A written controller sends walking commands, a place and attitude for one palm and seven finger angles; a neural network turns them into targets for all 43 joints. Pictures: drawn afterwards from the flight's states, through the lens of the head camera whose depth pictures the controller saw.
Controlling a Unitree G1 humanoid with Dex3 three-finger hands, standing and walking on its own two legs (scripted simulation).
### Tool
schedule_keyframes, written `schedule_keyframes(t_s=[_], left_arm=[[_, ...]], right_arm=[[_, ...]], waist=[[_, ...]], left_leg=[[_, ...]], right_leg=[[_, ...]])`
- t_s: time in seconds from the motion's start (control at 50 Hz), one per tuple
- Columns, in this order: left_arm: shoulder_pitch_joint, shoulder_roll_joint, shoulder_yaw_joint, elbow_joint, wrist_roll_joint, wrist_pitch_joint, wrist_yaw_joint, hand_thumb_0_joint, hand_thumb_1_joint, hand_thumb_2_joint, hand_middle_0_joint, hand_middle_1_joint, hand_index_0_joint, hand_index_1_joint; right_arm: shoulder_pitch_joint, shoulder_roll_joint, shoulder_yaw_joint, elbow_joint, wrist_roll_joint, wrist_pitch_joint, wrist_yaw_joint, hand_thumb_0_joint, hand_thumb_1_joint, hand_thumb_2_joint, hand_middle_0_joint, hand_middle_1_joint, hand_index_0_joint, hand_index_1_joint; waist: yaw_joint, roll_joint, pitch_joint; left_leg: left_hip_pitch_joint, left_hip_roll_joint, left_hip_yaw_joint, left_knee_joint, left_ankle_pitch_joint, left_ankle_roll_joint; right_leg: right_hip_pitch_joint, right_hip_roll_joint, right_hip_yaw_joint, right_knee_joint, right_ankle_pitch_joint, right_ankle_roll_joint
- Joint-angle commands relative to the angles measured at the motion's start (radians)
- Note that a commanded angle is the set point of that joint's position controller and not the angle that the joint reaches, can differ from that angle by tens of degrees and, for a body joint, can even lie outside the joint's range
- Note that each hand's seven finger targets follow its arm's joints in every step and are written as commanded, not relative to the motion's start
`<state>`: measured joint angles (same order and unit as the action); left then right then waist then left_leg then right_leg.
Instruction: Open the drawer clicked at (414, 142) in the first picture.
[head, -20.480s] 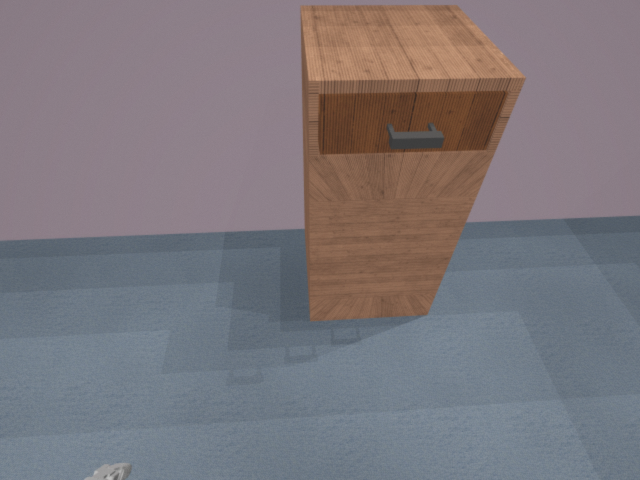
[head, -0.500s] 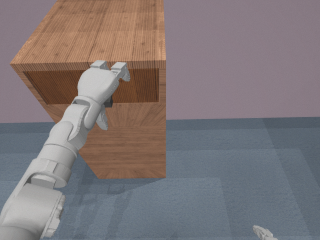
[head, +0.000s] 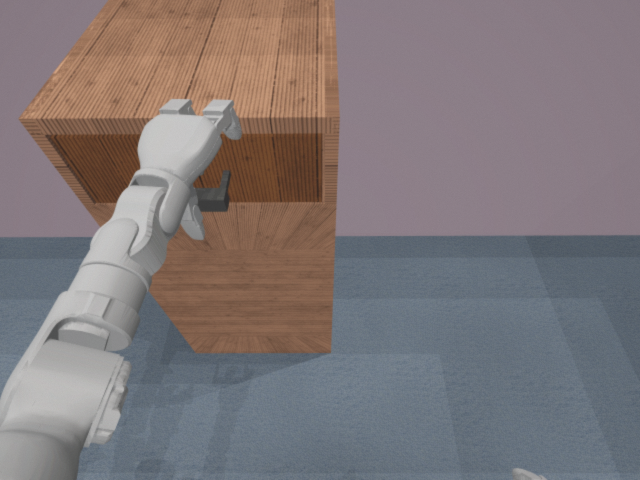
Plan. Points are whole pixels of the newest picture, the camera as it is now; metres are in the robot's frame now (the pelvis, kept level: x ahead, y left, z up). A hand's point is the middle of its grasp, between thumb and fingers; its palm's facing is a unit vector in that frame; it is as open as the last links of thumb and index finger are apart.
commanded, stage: move the hooked fingers above the handle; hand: left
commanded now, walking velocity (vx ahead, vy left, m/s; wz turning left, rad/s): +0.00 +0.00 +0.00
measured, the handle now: (194, 188) +0.51 +0.21 +0.04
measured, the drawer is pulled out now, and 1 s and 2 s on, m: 0.00 0.00 0.00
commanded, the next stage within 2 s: lower the fingers behind the handle in 1.58 s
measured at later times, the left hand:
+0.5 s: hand (182, 212) +0.42 +0.19 +0.09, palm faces -0.01 -0.03 -1.00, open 13.8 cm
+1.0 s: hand (184, 209) +0.44 +0.19 +0.08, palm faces -0.06 -0.02 -1.00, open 13.7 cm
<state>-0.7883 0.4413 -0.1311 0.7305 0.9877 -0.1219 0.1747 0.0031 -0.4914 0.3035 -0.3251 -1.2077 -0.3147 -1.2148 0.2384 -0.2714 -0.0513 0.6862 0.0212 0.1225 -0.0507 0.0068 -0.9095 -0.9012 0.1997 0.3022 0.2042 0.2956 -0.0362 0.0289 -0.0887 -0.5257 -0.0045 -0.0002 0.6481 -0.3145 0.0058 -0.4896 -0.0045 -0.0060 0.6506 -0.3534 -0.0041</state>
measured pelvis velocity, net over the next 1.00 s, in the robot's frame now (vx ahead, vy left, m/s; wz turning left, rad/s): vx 0.00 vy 0.00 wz -0.01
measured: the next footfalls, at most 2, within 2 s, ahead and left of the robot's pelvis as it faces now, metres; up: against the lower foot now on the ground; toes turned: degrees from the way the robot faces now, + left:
none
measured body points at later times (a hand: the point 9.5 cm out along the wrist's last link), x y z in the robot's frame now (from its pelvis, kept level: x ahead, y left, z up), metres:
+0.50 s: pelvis -0.01 +0.00 +0.00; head +0.04 -0.01 +0.45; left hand +0.42 +0.19 +0.14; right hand +0.07 -0.28 -0.12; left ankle +0.00 +0.12 -0.72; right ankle -0.02 -0.12 -0.72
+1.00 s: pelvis +0.00 +0.00 +0.00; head +0.05 -0.02 +0.45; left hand +0.43 +0.19 +0.14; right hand +0.06 -0.27 -0.13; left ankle +0.00 +0.12 -0.72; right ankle -0.02 -0.12 -0.72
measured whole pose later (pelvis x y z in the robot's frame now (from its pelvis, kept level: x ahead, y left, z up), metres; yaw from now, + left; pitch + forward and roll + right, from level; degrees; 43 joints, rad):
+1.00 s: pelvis +0.00 +0.00 +0.00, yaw -1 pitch +10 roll +0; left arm -0.66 0.48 -0.12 0.72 1.01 -0.16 0.07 0.00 -0.49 0.30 -0.34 -1.21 -0.33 -1.22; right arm 0.33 -0.25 -0.06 0.66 0.02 0.14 -0.07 0.01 -0.91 -0.90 0.20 0.30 0.21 0.30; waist -0.03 0.05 -0.08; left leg -0.49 0.00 0.01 0.62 -0.30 0.01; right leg -0.46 0.00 0.00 0.61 -0.33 0.00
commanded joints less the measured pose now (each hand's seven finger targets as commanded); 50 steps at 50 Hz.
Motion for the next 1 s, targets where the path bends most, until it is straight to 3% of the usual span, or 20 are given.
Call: schedule_keyframes(t_s=[0.0,0.02,0.12,0.16,0.2,0.24,0.3,0.36,0.4,0.46,0.54,0.6,0.64,0.7,0.76,0.8,0.86,0.9,0.92,0.98], left_arm=[[-0.353,0.365,0.19,0.076,0.077,0.239,0.107,0.0,-0.5,0.3,-0.3,-1.2,-0.3,-1.2],[-0.339,0.376,0.185,0.084,0.094,0.271,0.089,0.0,-0.5,0.3,-0.3,-1.2,-0.3,-1.2],[-0.272,0.383,0.177,0.102,0.032,0.324,-0.006,0.0,-0.5,0.3,-0.3,-1.2,-0.3,-1.2],[-0.253,0.393,0.171,0.117,0.022,0.31,-0.051,0.0,-0.5,0.3,-0.3,-1.2,-0.3,-1.2],[-0.282,0.384,0.163,0.065,0.024,0.241,-0.099,0.0,-0.5,0.3,-0.3,-1.2,-0.3,-1.2],[-0.262,0.334,0.138,-0.01,0.024,0.147,-0.136,0.0,-0.5,0.3,-0.3,-1.2,-0.3,-1.2],[-0.427,0.182,0.005,-0.273,0.003,-0.013,-0.144,0.0,-0.5,0.3,-0.3,-1.2,-0.3,-1.2],[-0.515,0.189,0.014,-0.369,-0.017,-0.095,-0.092,0.0,-0.5,0.3,-0.3,-1.2,-0.3,-1.2],[-0.552,0.201,0.031,-0.34,-0.031,-0.1,-0.043,0.0,-0.5,0.3,-0.3,-1.2,-0.3,-1.2],[-0.53,0.274,0.118,-0.225,-0.019,-0.045,0.054,0.0,-0.5,0.3,-0.3,-1.2,-0.3,-1.2],[-0.52,0.364,0.186,-0.044,0.032,0.12,0.143,0.0,-0.5,0.3,-0.3,-1.2,-0.3,-1.2],[-0.499,0.393,0.187,0.08,0.072,0.238,0.118,0.0,-0.5,0.3,-0.3,-1.2,-0.3,-1.2],[-0.419,0.345,0.144,0.116,0.066,0.277,0.049,0.0,-0.5,0.3,-0.3,-1.2,-0.3,-1.2],[-0.309,0.344,0.153,0.162,0.036,0.275,-0.045,0.0,-0.5,0.3,-0.3,-1.2,-0.3,-1.2],[-0.306,0.307,0.109,0.117,0.025,0.219,-0.11,0.0,-0.5,0.3,-0.3,-1.2,-0.3,-1.2],[-0.35,0.262,0.076,-0.002,0.016,0.13,-0.138,0.0,-0.5,0.3,-0.3,-1.2,-0.3,-1.2],[-0.423,0.235,0.067,-0.206,0.011,-0.004,-0.125,0.0,-0.5,0.3,-0.3,-1.2,-0.3,-1.2],[-0.473,0.273,0.104,-0.318,0.006,-0.064,-0.084,0.0,-0.5,0.3,-0.3,-1.2,-0.3,-1.2],[-0.478,0.309,0.149,-0.328,0.01,-0.076,-0.051,0.0,-0.5,0.3,-0.3,-1.2,-0.3,-1.2],[-0.476,0.32,0.184,-0.242,0.016,-0.043,0.047,0.0,-0.5,0.3,-0.3,-1.2,-0.3,-1.2]], right_arm=[[0.035,-0.121,-0.015,-0.081,-0.005,0.004,0.01,0.0,-0.9,-0.9,0.2,0.3,0.2,0.3],[0.041,-0.123,-0.015,-0.091,-0.005,0.014,0.012,0.0,-0.9,-0.9,0.2,0.3,0.2,0.3],[-0.017,-0.123,0.0,-0.129,0.016,0.055,-0.021,0.0,-0.9,-0.9,0.2,0.3,0.2,0.3],[-0.029,-0.129,0.009,-0.142,0.027,0.056,-0.04,0.0,-0.9,-0.9,0.2,0.3,0.2,0.3],[-0.017,-0.135,0.002,-0.161,0.027,0.043,-0.055,0.0,-0.9,-0.9,0.2,0.3,0.2,0.3],[0.01,-0.132,-0.011,-0.172,0.021,0.024,-0.058,0.0,-0.9,-0.9,0.2,0.3,0.2,0.3],[0.043,-0.106,-0.038,-0.174,0.005,-0.009,-0.051,0.0,-0.9,-0.9,0.2,0.3,0.2,0.3],[0.085,-0.103,-0.056,-0.128,-0.002,-0.035,-0.046,0.0,-0.9,-0.9,0.2,0.3,0.2,0.3],[0.109,-0.109,-0.059,-0.097,0.002,-0.043,-0.038,0.0,-0.9,-0.9,0.2,0.3,0.2,0.3],[0.114,-0.12,-0.051,-0.065,0.009,-0.046,-0.021,0.0,-0.9,-0.9,0.2,0.3,0.2,0.3],[0.081,-0.122,-0.029,-0.05,0.005,-0.034,-0.002,0.0,-0.9,-0.9,0.2,0.3,0.2,0.3],[0.068,-0.132,-0.021,-0.059,-0.001,-0.017,0.002,0.0,-0.9,-0.9,0.2,0.3,0.2,0.3],[0.069,-0.136,-0.025,-0.084,0.002,-0.002,0.002,0.0,-0.9,-0.9,0.2,0.3,0.2,0.3],[0.06,-0.146,-0.018,-0.107,0.012,0.026,-0.013,0.0,-0.9,-0.9,0.2,0.3,0.2,0.3],[0.05,-0.149,-0.013,-0.136,0.022,0.023,-0.03,0.0,-0.9,-0.9,0.2,0.3,0.2,0.3],[0.052,-0.142,-0.021,-0.157,0.018,0.011,-0.038,0.0,-0.9,-0.9,0.2,0.3,0.2,0.3],[0.078,-0.118,-0.042,-0.157,0.002,-0.006,-0.039,0.0,-0.9,-0.9,0.2,0.3,0.2,0.3],[0.091,-0.11,-0.053,-0.149,-0.004,-0.016,-0.035,0.0,-0.9,-0.9,0.2,0.3,0.2,0.3],[0.097,-0.108,-0.058,-0.135,-0.004,-0.019,-0.032,0.0,-0.9,-0.9,0.2,0.3,0.2,0.3],[0.103,-0.106,-0.054,-0.097,-0.002,-0.024,-0.016,0.0,-0.9,-0.9,0.2,0.3,0.2,0.3]], waist=[[0.061,-0.003,-0.387],[0.063,0.006,-0.441],[0.06,-0.168,-0.354],[0.05,-0.215,-0.259],[0.028,-0.219,-0.244],[0.011,-0.153,-0.251],[-0.043,-0.008,-0.296],[-0.067,0.102,-0.342],[-0.083,0.066,-0.321],[-0.048,0.036,-0.332],[-0.004,0.071,-0.36],[0.012,0.03,-0.419],[0.017,0.011,-0.454],[0.013,-0.151,-0.361],[-0.004,-0.191,-0.234],[-0.02,-0.162,-0.25],[-0.023,-0.02,-0.342],[-0.023,0.05,-0.396],[-0.016,0.085,-0.418],[-0.018,0.06,-0.363]], left_leg=[[0.13,-0.026,0.054,-0.065,0.38,0.005],[0.144,-0.022,0.062,-0.064,0.396,0.008],[0.108,-0.02,0.085,-0.122,0.3,0.029],[0.085,-0.02,0.084,-0.146,0.226,0.035],[0.099,-0.019,0.076,-0.15,0.203,0.046],[0.15,-0.019,0.07,-0.136,0.231,0.055],[0.283,-0.02,0.045,-0.101,0.258,0.058],[0.377,-0.022,0.01,-0.059,0.293,0.047],[0.36,-0.022,-0.007,-0.046,0.281,0.04],[0.295,-0.025,-0.013,-0.062,0.249,0.027],[0.209,-0.026,0.016,-0.075,0.266,0.017],[0.178,-0.025,0.035,-0.075,0.325,0.017],[0.193,-0.016,0.055,-0.072,0.38,0.023],[0.142,-0.015,0.062,-0.096,0.345,0.035],[0.123,-0.012,0.059,-0.122,0.245,0.045],[0.163,-0.013,0.052,-0.116,0.242,0.052],[0.273,-0.017,0.033,-0.08,0.324,0.053],[0.325,-0.018,0.021,-0.054,0.379,0.048],[0.345,-0.017,0.012,-0.044,0.404,0.042],[0.286,-0.021,0.007,-0.041,0.374,0.029]], right_leg=[[0.194,0.039,-0.026,-0.048,0.372,-0.041],[0.226,0.035,-0.019,-0.048,0.405,-0.036],[0.325,0.017,-0.002,-0.115,0.393,-0.011],[0.302,0.014,0.0,-0.147,0.325,-0.005],[0.292,0.009,0.009,-0.163,0.305,-0.003],[0.255,0.014,0.011,-0.154,0.337,-0.008],[0.147,0.025,0.014,-0.152,0.286,-0.017],[0.041,0.038,0.009,-0.126,0.25,-0.027],[0.006,0.044,-0.005,-0.119,0.224,-0.029],[0.011,0.051,-0.02,-0.097,0.199,-0.036],[0.072,0.049,-0.026,-0.078,0.223,-0.04],[0.162,0.044,-0.024,-0.073,0.306,-0.036],[0.215,0.038,-0.019,-0.07,0.399,-0.03],[0.262,0.032,-0.017,-0.106,0.416,-0.017],[0.203,0.025,-0.013,-0.138,0.326,-0.011],[0.19,0.024,-0.003,-0.144,0.311,-0.014],[0.145,0.035,0.007,-0.116,0.342,-0.024],[0.129,0.041,0.005,-0.1,0.346,-0.03],[0.109,0.045,0.002,-0.088,0.347,-0.032],[0.073,0.053,-0.018,-0.073,0.315,-0.035]])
